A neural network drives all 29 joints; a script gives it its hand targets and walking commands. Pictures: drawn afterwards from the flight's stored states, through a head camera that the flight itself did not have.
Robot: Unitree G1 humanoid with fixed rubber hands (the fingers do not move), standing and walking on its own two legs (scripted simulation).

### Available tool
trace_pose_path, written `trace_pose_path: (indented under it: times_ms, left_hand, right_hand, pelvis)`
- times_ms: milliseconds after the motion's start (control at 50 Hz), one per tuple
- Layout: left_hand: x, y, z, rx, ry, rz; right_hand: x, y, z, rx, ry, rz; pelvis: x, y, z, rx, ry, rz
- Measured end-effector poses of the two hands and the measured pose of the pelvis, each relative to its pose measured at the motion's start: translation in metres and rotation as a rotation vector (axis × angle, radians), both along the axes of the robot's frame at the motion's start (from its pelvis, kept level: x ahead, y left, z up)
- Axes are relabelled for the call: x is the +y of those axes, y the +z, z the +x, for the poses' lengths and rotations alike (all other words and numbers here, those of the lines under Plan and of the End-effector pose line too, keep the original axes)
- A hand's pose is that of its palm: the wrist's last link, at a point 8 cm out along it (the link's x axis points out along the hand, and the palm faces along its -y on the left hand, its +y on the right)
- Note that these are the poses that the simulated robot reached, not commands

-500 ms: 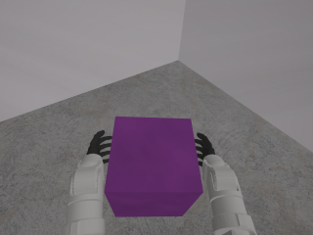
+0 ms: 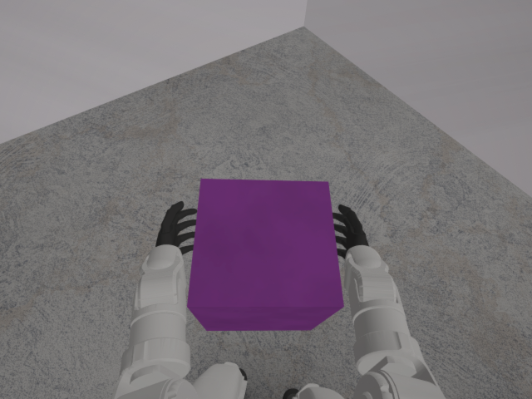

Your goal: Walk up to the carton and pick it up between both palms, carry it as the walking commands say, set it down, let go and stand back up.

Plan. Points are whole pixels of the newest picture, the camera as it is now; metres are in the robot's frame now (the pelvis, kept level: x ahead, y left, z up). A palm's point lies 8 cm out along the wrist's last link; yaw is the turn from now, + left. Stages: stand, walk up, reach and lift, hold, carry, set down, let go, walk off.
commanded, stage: set down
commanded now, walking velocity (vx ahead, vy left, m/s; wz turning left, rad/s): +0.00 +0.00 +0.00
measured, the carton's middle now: (262, 263) +0.32 +0.07 -0.10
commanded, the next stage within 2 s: none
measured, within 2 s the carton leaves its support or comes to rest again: neither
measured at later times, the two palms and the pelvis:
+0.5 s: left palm (175, 253) +0.31 +0.23 -0.11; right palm (333, 253) +0.37 -0.07 -0.12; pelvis -0.02 +0.00 -0.06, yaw +0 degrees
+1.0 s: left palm (182, 256) +0.34 +0.24 -0.20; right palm (320, 254) +0.40 -0.05 -0.20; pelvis -0.04 +0.01 -0.13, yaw +0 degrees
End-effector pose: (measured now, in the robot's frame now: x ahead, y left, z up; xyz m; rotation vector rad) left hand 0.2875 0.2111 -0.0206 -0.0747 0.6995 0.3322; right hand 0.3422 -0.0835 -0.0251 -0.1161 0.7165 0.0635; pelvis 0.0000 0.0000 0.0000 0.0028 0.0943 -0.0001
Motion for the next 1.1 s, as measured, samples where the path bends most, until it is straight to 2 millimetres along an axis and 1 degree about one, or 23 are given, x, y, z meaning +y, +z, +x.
trace_pose_path:
  times_ms: [120, 280, 540, 840, 1100]
  left_hand:
    - [0.003, -0.023, 0.001, -0.012, 0.024, -0.001]
    - [0.012, -0.051, 0.011, -0.026, 0.034, 0.007]
    - [0.019, -0.094, 0.028, -0.037, 0.02, 0.01]
    - [0.026, -0.147, 0.045, -0.035, 0.019, 0.003]
    - [0.032, -0.196, 0.059, -0.035, 0.019, 0.004]
  right_hand:
    - [0.004, -0.024, 0.006, -0.008, 0.011, 0.012]
    - [0.014, -0.053, 0.02, -0.022, 0.016, 0.026]
    - [0.019, -0.098, 0.032, -0.03, -0.012, 0.045]
    - [0.027, -0.148, 0.049, -0.029, -0.024, 0.046]
    - [0.033, -0.194, 0.066, -0.029, -0.023, 0.049]
  pelvis:
    - [-0.005, -0.01, -0.005, 0.093, 0.002, -0.001]
    - [-0.009, -0.028, -0.011, 0.206, 0.009, -0.005]
    - [-0.003, -0.061, -0.018, 0.373, 0.007, -0.009]
    - [0.006, -0.105, -0.033, 0.482, 0.01, -0.017]
    - [0.006, -0.147, -0.046, 0.552, 0.008, -0.024]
